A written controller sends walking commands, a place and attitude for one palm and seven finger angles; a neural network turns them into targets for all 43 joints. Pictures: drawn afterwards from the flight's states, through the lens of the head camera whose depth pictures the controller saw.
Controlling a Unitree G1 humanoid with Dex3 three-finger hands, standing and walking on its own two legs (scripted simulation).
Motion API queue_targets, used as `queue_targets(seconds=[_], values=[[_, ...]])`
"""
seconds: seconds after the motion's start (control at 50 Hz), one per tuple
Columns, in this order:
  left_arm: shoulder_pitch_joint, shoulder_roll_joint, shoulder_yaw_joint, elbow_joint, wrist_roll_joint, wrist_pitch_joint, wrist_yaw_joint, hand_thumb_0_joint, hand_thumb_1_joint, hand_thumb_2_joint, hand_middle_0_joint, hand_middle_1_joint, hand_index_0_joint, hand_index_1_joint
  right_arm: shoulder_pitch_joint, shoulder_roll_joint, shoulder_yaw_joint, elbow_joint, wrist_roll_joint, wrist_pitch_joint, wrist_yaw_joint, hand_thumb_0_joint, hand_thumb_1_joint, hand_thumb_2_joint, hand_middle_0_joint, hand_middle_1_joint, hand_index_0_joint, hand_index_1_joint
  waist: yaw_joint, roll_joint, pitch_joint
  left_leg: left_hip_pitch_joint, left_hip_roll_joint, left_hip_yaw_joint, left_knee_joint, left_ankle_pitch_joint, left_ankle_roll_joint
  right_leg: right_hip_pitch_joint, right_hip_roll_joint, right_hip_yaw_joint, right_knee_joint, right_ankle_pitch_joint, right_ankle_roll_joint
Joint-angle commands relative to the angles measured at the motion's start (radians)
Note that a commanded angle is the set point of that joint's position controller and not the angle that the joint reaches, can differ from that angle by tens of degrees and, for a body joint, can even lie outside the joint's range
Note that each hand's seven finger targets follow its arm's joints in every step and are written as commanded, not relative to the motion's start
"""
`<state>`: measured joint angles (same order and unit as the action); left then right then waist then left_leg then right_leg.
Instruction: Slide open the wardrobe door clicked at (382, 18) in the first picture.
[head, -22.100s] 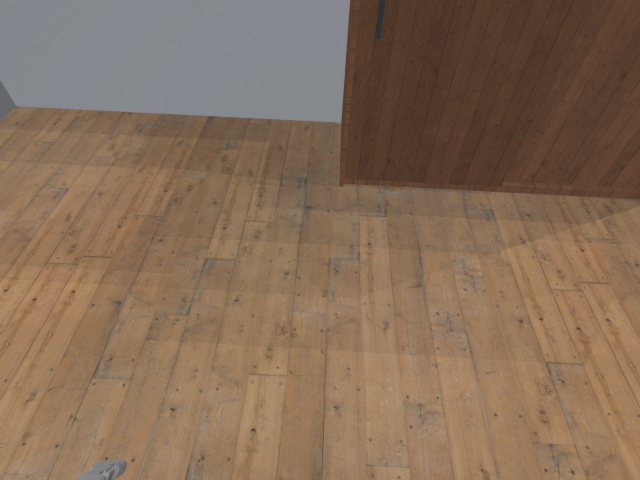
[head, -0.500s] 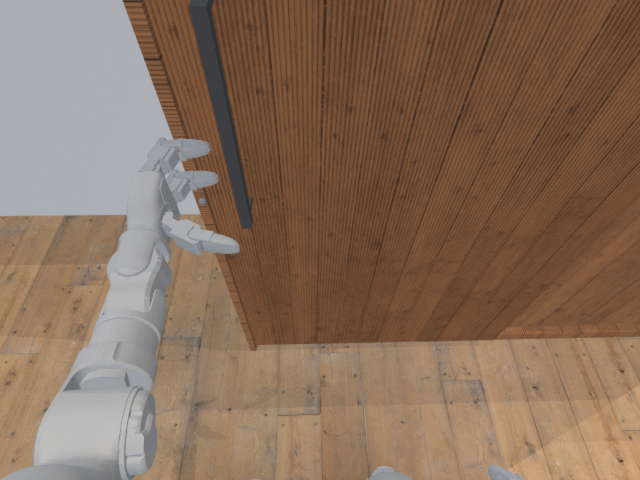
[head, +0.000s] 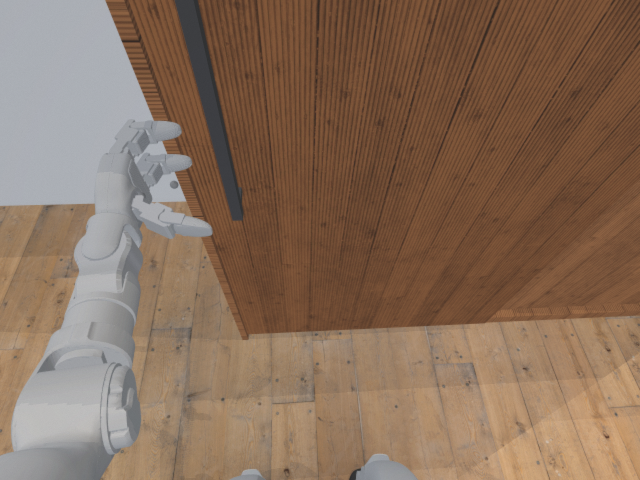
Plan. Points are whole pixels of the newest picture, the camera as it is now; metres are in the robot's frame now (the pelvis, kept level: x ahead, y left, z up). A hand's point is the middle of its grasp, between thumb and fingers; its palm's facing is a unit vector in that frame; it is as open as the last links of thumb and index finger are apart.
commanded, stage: move the hooked fingers beside the handle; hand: left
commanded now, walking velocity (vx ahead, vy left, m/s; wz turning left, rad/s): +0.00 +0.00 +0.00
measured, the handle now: (219, 122) +0.51 +0.12 +0.14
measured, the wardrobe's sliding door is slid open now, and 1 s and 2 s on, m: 0.00 0.00 0.00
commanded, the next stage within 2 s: feel for the door with the fingertips in 1.04 s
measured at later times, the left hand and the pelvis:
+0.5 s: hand (167, 188) +0.45 +0.18 +0.09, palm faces +0.02 -1.00 -0.01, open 14.0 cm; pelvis +0.01 +0.00 +0.00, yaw +1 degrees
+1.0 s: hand (166, 189) +0.44 +0.18 +0.10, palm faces +0.01 -1.00 -0.01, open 14.0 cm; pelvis +0.00 +0.00 +0.00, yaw +1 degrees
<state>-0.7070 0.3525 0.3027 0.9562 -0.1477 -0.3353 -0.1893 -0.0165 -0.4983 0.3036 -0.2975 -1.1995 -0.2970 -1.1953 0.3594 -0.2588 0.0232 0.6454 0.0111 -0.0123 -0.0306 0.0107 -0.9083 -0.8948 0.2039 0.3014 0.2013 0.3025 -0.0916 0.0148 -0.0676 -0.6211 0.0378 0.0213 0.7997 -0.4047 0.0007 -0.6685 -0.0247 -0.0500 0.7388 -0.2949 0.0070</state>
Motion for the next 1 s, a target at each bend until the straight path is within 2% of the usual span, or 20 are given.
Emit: queue_targets(seconds=[0.0, 0.04, 0.1, 0.14, 0.2, 0.26, 0.3, 0.32, 0.34, 0.38, 0.42, 0.5, 0.58, 0.64, 0.68, 0.74, 0.78, 0.82, 0.9, 0.98], values=[[-0.378, 0.186, 0.007, -0.291, -0.023, -0.071, -0.006, 0.0, -0.5, 0.3, -0.3, -1.2, -0.3, -1.2, 0.065, -0.152, -0.065, -0.103, 0.008, -0.031, -0.007, 0.0, -0.9, -0.9, 0.2, 0.3, 0.2, 0.3, 0.008, 0.064, -0.432, 0.18, -0.036, -0.027, -0.101, 0.359, 0.006, 0.275, 0.053, 0.005, -0.039, 0.319, -0.029], [-0.338, 0.168, 0.003, -0.28, -0.031, -0.057, -0.008, 0.0, -0.5, 0.3, -0.3, -1.2, -0.3, -1.2, 0.068, -0.154, -0.068, -0.101, 0.009, -0.028, -0.005, 0.0, -0.9, -0.9, 0.2, 0.3, 0.2, 0.3, 0.008, 0.024, -0.406, 0.169, -0.033, -0.026, -0.107, 0.356, 0.007, 0.282, 0.055, -0.001, -0.045, 0.321, -0.028], [-0.35, 0.22, 0.037, -0.283, -0.023, -0.046, -0.004, 0.0, -0.5, 0.3, -0.3, -1.2, -0.3, -1.2, 0.065, -0.157, -0.066, -0.099, 0.009, -0.021, -0.009, 0.0, -0.9, -0.9, 0.2, 0.3, 0.2, 0.3, 0.011, 0.037, -0.385, 0.148, -0.038, -0.023, -0.112, 0.323, 0.01, 0.286, 0.051, 0.006, -0.051, 0.306, -0.028], [-0.363, 0.18, 0.003, -0.296, -0.021, -0.044, -0.006, 0.0, -0.5, 0.3, -0.3, -1.2, -0.3, -1.2, 0.055, -0.15, -0.062, -0.105, 0.008, -0.022, -0.009, 0.0, -0.9, -0.9, 0.2, 0.3, 0.2, 0.3, 0.005, 0.059, -0.365, 0.157, -0.038, -0.023, -0.117, 0.318, 0.008, 0.272, 0.05, 0.002, -0.052, 0.296, -0.03], [-0.383, 0.199, 0.013, -0.327, -0.023, -0.057, -0.005, 0.0, -0.5, 0.3, -0.3, -1.2, -0.3, -1.2, 0.054, -0.15, -0.063, -0.102, 0.007, -0.024, -0.012, 0.0, -0.9, -0.9, 0.2, 0.3, 0.2, 0.3, 0.003, 0.062, -0.401, 0.181, -0.038, -0.026, -0.108, 0.344, 0.009, 0.281, 0.05, 0.006, -0.049, 0.316, -0.028], [-0.374, 0.184, 0.005, -0.283, -0.028, -0.047, -0.015, 0.0, -0.5, 0.3, -0.3, -1.2, -0.3, -1.2, 0.051, -0.15, -0.063, -0.096, 0.009, -0.024, -0.014, 0.0, -0.9, -0.9, 0.2, 0.3, 0.2, 0.3, -0.001, 0.028, -0.37, 0.162, -0.038, -0.025, -0.107, 0.325, 0.01, 0.275, 0.05, 0.005, -0.052, 0.312, -0.028], [-0.374, 0.207, 0.02, -0.286, -0.026, -0.048, -0.016, 0.0, -0.5, 0.3, -0.3, -1.2, -0.3, -1.2, 0.052, -0.151, -0.06, -0.097, 0.008, -0.023, -0.015, 0.0, -0.9, -0.9, 0.2, 0.3, 0.2, 0.3, 0.006, 0.034, -0.39, 0.158, -0.041, -0.025, -0.107, 0.337, 0.011, 0.297, 0.047, 0.007, -0.046, 0.328, -0.028], [-0.372, 0.174, -0.005, -0.306, -0.027, -0.047, -0.021, 0.0, -0.5, 0.3, -0.3, -1.2, -0.3, -1.2, 0.045, -0.146, -0.061, -0.104, 0.008, -0.025, -0.013, 0.0, -0.9, -0.9, 0.2, 0.3, 0.2, 0.3, 0.006, 0.074, -0.408, 0.184, -0.042, -0.021, -0.103, 0.356, 0.01, 0.291, 0.047, 0.007, -0.046, 0.34, -0.029], [-0.352, 0.207, 0.026, -0.315, -0.028, -0.049, -0.018, 0.0, -0.5, 0.3, -0.3, -1.2, -0.3, -1.2, 0.05, -0.148, -0.063, -0.102, 0.006, -0.025, -0.013, 0.0, -0.9, -0.9, 0.2, 0.3, 0.2, 0.3, 0.019, 0.058, -0.428, 0.188, -0.04, -0.027, -0.1, 0.382, 0.008, 0.304, 0.048, 0.006, -0.04, 0.355, -0.031], [-0.317, 0.178, 0.003, -0.29, -0.033, -0.039, -0.024, 0.0, -0.5, 0.3, -0.3, -1.2, -0.3, -1.2, 0.049, -0.148, -0.062, -0.104, 0.008, -0.023, -0.011, 0.0, -0.9, -0.9, 0.2, 0.3, 0.2, 0.3, 0.009, 0.023, -0.399, 0.171, -0.038, -0.023, -0.1, 0.376, 0.01, 0.306, 0.049, 0.003, -0.046, 0.359, -0.027], [-0.309, 0.161, -0.005, -0.297, -0.038, -0.034, -0.025, 0.0, -0.5, 0.3, -0.3, -1.2, -0.3, -1.2, 0.039, -0.145, -0.06, -0.11, 0.009, -0.021, -0.008, 0.0, -0.9, -0.9, 0.2, 0.3, 0.2, 0.3, 0.013, 0.037, -0.383, 0.164, -0.041, -0.02, -0.104, 0.365, 0.011, 0.304, 0.048, 0.005, -0.049, 0.358, -0.027], [-0.347, 0.22, 0.033, -0.295, -0.034, -0.031, -0.02, 0.0, -0.5, 0.3, -0.3, -1.2, -0.3, -1.2, 0.033, -0.15, -0.056, -0.109, 0.009, -0.015, -0.014, 0.0, -0.9, -0.9, 0.2, 0.3, 0.2, 0.3, 0.006, 0.011, -0.358, 0.128, -0.044, -0.018, -0.111, 0.304, 0.015, 0.31, 0.044, 0.011, -0.057, 0.325, -0.024], [-0.325, 0.22, 0.03, -0.36, -0.035, -0.053, -0.032, 0.0, -0.5, 0.3, -0.3, -1.2, -0.3, -1.2, 0.03, -0.145, -0.06, -0.121, 0.007, -0.018, -0.015, 0.0, -0.9, -0.9, 0.2, 0.3, 0.2, 0.3, 0.022, 0.07, -0.433, 0.178, -0.044, -0.016, -0.103, 0.365, 0.013, 0.339, 0.045, 0.015, -0.044, 0.366, -0.03], [-0.328, 0.17, -0.011, -0.315, -0.045, -0.041, -0.045, 0.0, -0.5, 0.3, -0.3, -1.2, -0.3, -1.2, 0.025, -0.145, -0.056, -0.111, 0.013, -0.021, -0.017, 0.0, -0.9, -0.9, 0.2, 0.3, 0.2, 0.3, 0.0, 0.017, -0.365, 0.154, -0.041, -0.021, -0.113, 0.316, 0.012, 0.31, 0.048, 0.005, -0.058, 0.329, -0.027], [-0.347, 0.219, 0.029, -0.253, -0.046, -0.029, -0.044, 0.0, -0.5, 0.3, -0.3, -1.2, -0.3, -1.2, 0.032, -0.157, -0.056, -0.099, 0.011, -0.018, -0.024, 0.0, -0.9, -0.9, 0.2, 0.3, 0.2, 0.3, -0.001, -0.004, -0.323, 0.119, -0.043, -0.022, -0.116, 0.261, 0.016, 0.297, 0.044, 0.009, -0.069, 0.282, -0.025], [-0.376, 0.197, 0.009, -0.276, -0.044, -0.036, -0.048, 0.0, -0.5, 0.3, -0.3, -1.2, -0.3, -1.2, 0.027, -0.15, -0.054, -0.102, 0.01, -0.024, -0.023, 0.0, -0.9, -0.9, 0.2, 0.3, 0.2, 0.3, 0.001, 0.041, -0.362, 0.137, -0.048, -0.02, -0.114, 0.258, 0.015, 0.291, 0.043, 0.013, -0.065, 0.272, -0.027], [-0.379, 0.237, 0.031, -0.274, -0.039, -0.048, -0.046, 0.0, -0.5, 0.3, -0.3, -1.2, -0.3, -1.2, 0.038, -0.156, -0.055, -0.098, 0.007, -0.023, -0.024, 0.0, -0.9, -0.9, 0.2, 0.3, 0.2, 0.3, 0.003, 0.028, -0.382, 0.138, -0.045, -0.025, -0.108, 0.271, 0.015, 0.297, 0.044, 0.013, -0.057, 0.278, -0.028], [-0.383, 0.209, 0.01, -0.317, -0.039, -0.061, -0.047, 0.0, -0.5, 0.3, -0.3, -1.2, -0.3, -1.2, 0.034, -0.149, -0.057, -0.103, 0.008, -0.028, -0.019, 0.0, -0.9, -0.9, 0.2, 0.3, 0.2, 0.3, 0.014, 0.084, -0.416, 0.173, -0.045, -0.029, -0.106, 0.308, 0.01, 0.296, 0.045, 0.011, -0.049, 0.299, -0.032], [-0.353, 0.172, -0.008, -0.285, -0.042, -0.05, -0.035, 0.0, -0.5, 0.3, -0.3, -1.2, -0.3, -1.2, 0.037, -0.149, -0.058, -0.098, 0.01, -0.029, -0.013, 0.0, -0.9, -0.9, 0.2, 0.3, 0.2, 0.3, 0.008, 0.062, -0.382, 0.172, -0.041, -0.033, -0.11, 0.319, 0.007, 0.271, 0.049, 0.0, -0.051, 0.29, -0.03], [-0.318, 0.185, 0.01, -0.304, -0.036, -0.044, -0.016, 0.0, -0.5, 0.3, -0.3, -1.2, -0.3, -1.2, 0.037, -0.152, -0.062, -0.107, 0.009, -0.026, -0.009, 0.0, -0.9, -0.9, 0.2, 0.3, 0.2, 0.3, 0.017, 0.015, -0.379, 0.154, -0.041, -0.029, -0.117, 0.312, 0.01, 0.298, 0.048, 0.001, -0.055, 0.294, -0.03]])
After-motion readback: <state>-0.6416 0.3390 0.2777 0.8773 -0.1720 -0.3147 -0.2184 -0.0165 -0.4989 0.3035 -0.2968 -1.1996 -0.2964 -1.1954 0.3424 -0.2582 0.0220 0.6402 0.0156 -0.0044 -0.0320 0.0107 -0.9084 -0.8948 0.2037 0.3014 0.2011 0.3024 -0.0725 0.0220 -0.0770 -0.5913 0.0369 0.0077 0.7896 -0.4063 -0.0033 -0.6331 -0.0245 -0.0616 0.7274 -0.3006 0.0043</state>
